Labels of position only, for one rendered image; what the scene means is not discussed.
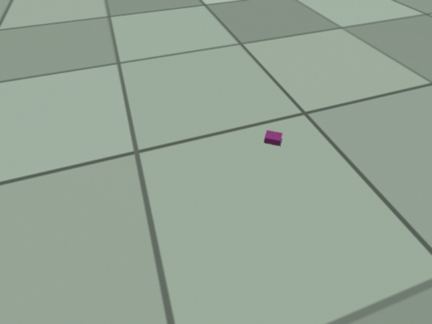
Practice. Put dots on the small box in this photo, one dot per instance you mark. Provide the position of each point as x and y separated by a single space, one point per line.
273 137

